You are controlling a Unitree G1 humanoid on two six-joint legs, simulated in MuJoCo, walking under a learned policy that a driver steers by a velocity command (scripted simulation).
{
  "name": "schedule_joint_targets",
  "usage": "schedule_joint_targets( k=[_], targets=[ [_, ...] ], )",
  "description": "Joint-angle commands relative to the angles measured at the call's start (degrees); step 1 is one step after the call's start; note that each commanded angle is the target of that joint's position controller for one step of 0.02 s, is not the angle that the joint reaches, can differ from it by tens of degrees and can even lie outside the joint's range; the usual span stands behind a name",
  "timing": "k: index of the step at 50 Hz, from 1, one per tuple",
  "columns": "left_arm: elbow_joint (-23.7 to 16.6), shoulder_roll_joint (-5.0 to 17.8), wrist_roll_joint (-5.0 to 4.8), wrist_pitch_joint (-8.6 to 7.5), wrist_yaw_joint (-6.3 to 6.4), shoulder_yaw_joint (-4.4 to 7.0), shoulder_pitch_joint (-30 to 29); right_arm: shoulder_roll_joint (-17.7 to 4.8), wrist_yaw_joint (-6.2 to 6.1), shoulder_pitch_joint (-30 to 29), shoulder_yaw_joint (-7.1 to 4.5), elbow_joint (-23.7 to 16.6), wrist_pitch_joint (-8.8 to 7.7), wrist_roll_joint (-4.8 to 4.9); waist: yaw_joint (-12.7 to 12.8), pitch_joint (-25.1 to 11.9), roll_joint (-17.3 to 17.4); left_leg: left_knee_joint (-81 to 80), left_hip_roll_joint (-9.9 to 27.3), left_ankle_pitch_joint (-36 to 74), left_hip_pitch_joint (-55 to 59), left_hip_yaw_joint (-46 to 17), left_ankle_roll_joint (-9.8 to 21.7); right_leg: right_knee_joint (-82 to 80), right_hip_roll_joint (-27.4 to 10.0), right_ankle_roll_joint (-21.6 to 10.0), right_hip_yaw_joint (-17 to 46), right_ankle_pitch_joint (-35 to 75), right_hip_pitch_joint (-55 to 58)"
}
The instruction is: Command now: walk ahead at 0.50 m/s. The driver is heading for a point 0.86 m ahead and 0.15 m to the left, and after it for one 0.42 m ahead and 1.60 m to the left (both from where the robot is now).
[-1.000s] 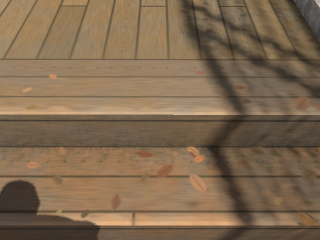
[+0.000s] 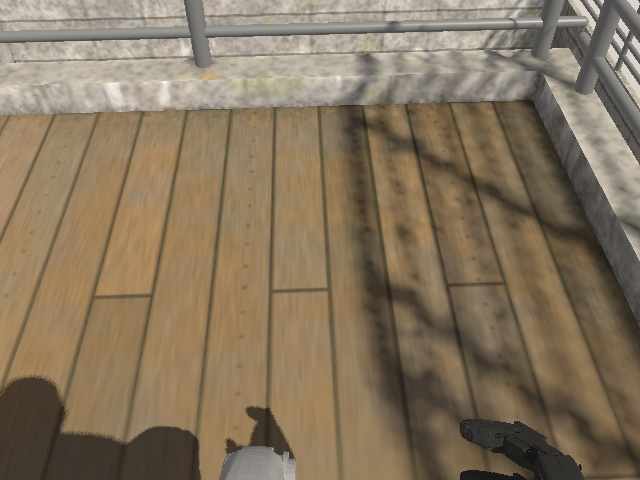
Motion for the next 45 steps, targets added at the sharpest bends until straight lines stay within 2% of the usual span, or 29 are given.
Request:
schedule_joint_targets(
  k=[1, 4, 5, 6, 8, 9, 10, 11, 12, 13, 14, 16, 17, 18, 20, 21, 23, 26, 29, 31, 33, 34, 35, 36, 37, 38, 40, 42, 45],
  targets=[
    [-2.2, 2.3, -1.00, -1.64, 0.12, -0.66, 0.2, 1.9, -0.48, -8.8, 2.65, -8.9, 0.21, -0.34, -2.8, 10.0, -1.8, -5.7, 4.5, -5.1, -8.9, 5.2, 0.9, -21.2, -12.8, -2.4, 12.8, 5.8, -2.7],
    [-2.6, 3.9, -1.37, -0.53, 2.98, 0.00, 7.8, 0.6, 1.68, -14.2, 3.01, -11.0, 1.09, -0.31, 2.7, 4.2, -3.8, -28.4, 6.5, -4.5, 9.4, 13.4, 0.8, -32.7, -12.8, -5.9, 11.2, 24.2, 2.3],
    [-4.2, 3.0, -2.04, 0.13, 3.72, -0.41, 6.5, 3.2, 2.44, -13.2, 3.49, -9.4, 1.42, 0.55, 1.3, 0.4, -3.2, -36.3, 5.0, -7.6, 20.3, 15.6, 2.0, -31.1, -12.9, -6.3, 6.8, 40.1, 3.9],
    [-5.8, 3.9, -2.58, 0.53, 3.81, -0.67, 5.6, 0.9, 2.24, -9.0, 2.85, -7.9, 1.48, 1.77, -1.1, -2.9, -4.5, -43.9, 1.1, -9.7, 32.8, 18.7, 2.4, -25.4, -12.6, -6.1, 4.3, 71.6, 2.9],
    [-8.4, 11.2, -1.29, 0.27, 3.45, 1.18, 6.5, -3.6, 1.82, 3.3, 0.20, -3.6, 2.33, 2.28, -6.3, -11.9, -11.7, -50.8, -4.3, -15.9, 43.6, 17.8, 2.3, -9.1, -17.1, -6.5, 6.2, 101.6, 14.1],
    [-10.3, 14.0, -1.98, -0.45, 2.06, 2.20, 1.9, -7.7, 1.62, 11.2, -1.22, -1.8, 2.19, 1.06, -11.1, -15.3, -13.4, -58.7, -4.0, -12.7, 51.3, 13.2, 3.6, 3.4, -17.8, -5.0, 5.4, 102.2, 15.2],
    [-12.9, 12.1, -3.13, -1.58, 0.84, 2.32, 1.0, -13.1, 1.27, 19.1, -3.39, 1.3, 1.82, -0.84, -13.1, -19.6, -8.5, -66.1, 4.2, -23.1, 63.5, -5.9, 7.0, 21.1, -13.7, -3.1, 5.9, 86.9, 1.8],
    [-16.2, 9.1, -2.84, -2.59, -1.89, 2.86, -1.6, -19.1, 0.89, 23.0, -5.61, 3.2, 2.65, -1.28, -13.5, -22.0, 8.7, -90.5, 15.5, -38.0, 69.8, -40.6, 15.6, 48.0, 1.2, -0.6, 8.8, 34.5, -15.6],
    [-18.5, 6.2, -0.47, -2.79, -2.62, 3.54, -4.8, -17.5, 0.43, 14.4, -5.92, 3.0, 3.17, 0.00, -9.5, -17.2, 8.4, -102.2, 18.0, -34.8, 66.3, -54.3, 15.3, 72.7, 2.9, 0.7, 16.7, 13.9, -27.9],
    [-22.8, 3.1, -0.16, -2.78, -1.64, 2.75, -8.0, -15.5, 0.93, 9.5, -5.94, 5.0, 1.44, 0.55, -4.4, -8.9, 1.3, -101.7, 19.4, -28.4, 59.8, -46.0, 12.0, 78.2, 0.3, 0.4, 18.0, 17.0, -33.6],
    [-24.4, 0.5, 0.13, -2.44, -0.35, 1.89, -11.2, -12.7, 1.40, 9.6, -5.47, 8.6, 0.17, 0.57, -3.3, -3.1, -4.2, -99.4, 18.8, -23.3, 54.3, -39.4, 10.1, 83.1, -0.9, -0.6, 15.5, 16.2, -36.7],
    [-26.7, -3.8, 0.03, 0.12, 1.51, 0.05, -12.3, -3.8, 1.67, 11.7, -3.18, 15.4, -2.25, -1.66, 1.5, 4.0, -7.0, -95.5, 15.3, -8.8, 45.6, -22.7, 5.6, 84.2, -2.0, -2.8, 18.0, 11.3, -40.4],
    [-26.9, -6.3, 0.17, 1.48, 1.88, -1.13, -10.1, -3.1, 1.92, 12.8, -3.05, 17.5, -2.98, -1.86, 4.1, 5.2, -5.4, -95.9, 13.5, -3.6, 44.7, -16.0, 3.0, 81.9, -2.5, -3.2, 18.8, 11.6, -41.3],
    [-26.4, -6.5, -0.14, 2.65, 2.10, -1.43, -9.6, -2.7, 2.11, 14.0, -2.87, 19.3, -3.76, -1.68, 4.8, 6.4, -3.7, -97.1, 12.3, -0.8, 44.2, -11.5, 1.9, 80.2, -2.1, -3.3, 19.2, 9.5, -43.0],
    [-27.1, -2.4, 0.13, 4.16, 1.53, -1.00, -11.1, -7.1, 2.27, 9.5, -3.52, 17.8, -4.36, -0.45, 6.9, 8.9, -2.9, -103.1, 8.8, -2.0, 37.9, -1.8, 0.6, 57.2, -3.9, -1.2, 16.8, 13.2, -36.3],
    [-27.9, 0.2, 0.88, 4.25, 0.86, -0.31, -13.8, -8.9, 2.13, 11.2, -3.50, 17.2, -4.92, 0.15, 5.4, 7.3, -1.7, -106.5, 8.9, 5.2, 39.4, -1.7, 1.8, 50.8, -5.4, -0.1, 11.6, 17.8, -33.1],
    [-28.0, 3.2, 0.37, 3.86, -0.26, 0.43, -18.0, -12.9, 1.69, 14.2, -4.39, 17.1, -6.26, 1.00, 3.6, 5.5, -0.3, -110.5, 7.7, 17.6, 44.7, 1.4, 2.6, 35.3, -7.9, 1.3, 7.0, 23.4, -28.1],
    [-28.1, 1.0, -1.32, 3.38, -1.88, -0.11, -26.2, -15.6, 1.30, 20.8, -5.63, 16.1, -6.41, 0.67, -2.4, 3.5, 1.0, -115.6, 7.3, 19.5, 57.5, 2.7, 0.7, 15.9, -6.8, 1.0, 2.1, 22.7, -20.5],
    [-28.8, 1.6, -0.88, 3.45, -1.82, 0.37, -30.5, -15.5, 0.96, 24.1, -5.67, 15.4, -5.03, 0.44, -4.5, 4.8, 3.9, -112.7, 9.9, 29.0, 74.0, 3.0, 0.4, 4.6, -5.0, 0.5, 1.3, 19.2, -23.1],
    [-29.4, 2.0, 0.09, 3.06, -0.78, 0.61, -30.7, -15.7, 0.64, 26.2, -5.43, 15.6, -4.09, 0.54, -4.2, 2.9, 5.9, -105.6, 11.0, 44.7, 77.9, 2.7, -0.2, 0.9, -1.9, 0.1, 0.6, 14.0, -17.3],
    [-26.9, 4.8, 0.57, 2.24, 0.11, 1.91, -21.4, -17.8, 0.22, 25.5, -5.89, 15.2, -3.46, 0.31, 0.6, -0.8, 6.5, -93.9, 11.2, 52.6, 77.5, 2.4, -0.8, -4.7, 0.5, -1.4, 1.5, 10.9, -6.3],
    [-24.5, 6.5, 1.47, 1.50, 0.74, 2.69, -13.1, -17.8, 0.18, 24.2, -5.85, 14.2, -3.24, 0.85, 4.4, -4.9, 4.7, -84.5, 9.9, 44.8, 70.1, 3.2, -1.4, -6.3, -1.9, -2.5, 3.9, 13.6, 6.7],
    [-24.3, 10.7, 3.17, 0.83, 1.61, 3.78, -4.2, -15.0, 0.29, 22.7, -4.99, 10.9, -3.25, 0.95, 8.0, -12.5, -1.0, -69.4, 7.5, 24.4, 57.3, 3.8, -1.6, -5.5, -15.1, -4.8, 16.9, 6.3, 21.1],
    [-24.6, 15.3, 4.20, 0.51, 1.50, 4.36, -5.5, -8.8, 0.72, 27.3, -3.64, 8.1, -3.23, 3.14, 3.6, -16.2, -14.7, -51.3, -1.9, -14.1, 34.5, 5.2, -4.0, -9.3, -30.2, -12.2, 41.9, 6.5, 34.9],
    [-25.7, 12.5, 1.98, 1.23, 1.36, 4.37, -7.7, -14.0, 0.27, 25.3, -5.12, 9.3, -2.61, 1.96, 4.3, -14.4, -7.1, -45.8, 0.2, -10.1, 32.2, -0.4, -3.9, -13.2, -29.2, -12.5, 44.6, 4.3, 27.2],
    [-25.7, 8.1, 0.88, 1.08, 1.21, 2.96, -11.6, -14.9, 0.60, 20.0, -5.64, 8.0, -2.54, 1.59, 2.8, -6.4, -3.1, -46.0, 2.1, -4.8, 32.3, -1.8, -4.1, -14.4, -25.9, -10.6, 34.2, 6.6, 18.8],
    [-24.6, 4.9, 0.22, 0.29, 1.03, 1.85, -13.3, -14.1, 1.43, 18.2, -5.65, 7.5, -1.71, 0.76, 0.2, -0.7, -2.6, -50.5, 4.4, -0.6, 35.3, -1.6, -5.0, -17.5, -20.6, -5.8, 21.9, 13.8, 9.2],
    [-23.3, 4.7, -0.28, -0.54, 1.56, 1.57, -12.3, -12.8, 2.47, 19.7, -5.53, 7.8, 0.12, -0.49, -1.5, 1.3, -5.3, -51.9, 4.8, 0.4, 36.6, -0.8, -6.0, -19.5, -18.4, -3.9, 15.7, 17.9, 5.6],
    [-21.2, 6.7, -0.59, -1.54, 1.74, 1.91, -9.5, -11.7, 3.19, 15.3, -5.41, 6.3, 1.47, -1.22, -1.6, 4.7, -5.3, -53.9, 5.5, 3.8, 31.3, 0.2, -6.7, -21.4, -17.7, -3.5, 9.9, 24.3, 5.8]
  ],
)
Keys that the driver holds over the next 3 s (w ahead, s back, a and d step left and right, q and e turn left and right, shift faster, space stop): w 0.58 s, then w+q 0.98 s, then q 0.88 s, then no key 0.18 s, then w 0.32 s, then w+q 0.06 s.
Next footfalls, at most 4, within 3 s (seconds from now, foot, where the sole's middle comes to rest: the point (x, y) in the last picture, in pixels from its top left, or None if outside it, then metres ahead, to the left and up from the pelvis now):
0.18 left None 0.30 0.10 -0.59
0.70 right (385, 417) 0.58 -0.08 -0.59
1.20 left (271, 296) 0.87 0.15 -0.59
1.72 right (286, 193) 1.20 0.14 -0.59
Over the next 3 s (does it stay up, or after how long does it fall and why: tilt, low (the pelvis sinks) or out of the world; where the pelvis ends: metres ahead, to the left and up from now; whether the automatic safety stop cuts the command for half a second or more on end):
stays up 1.03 0.22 0.19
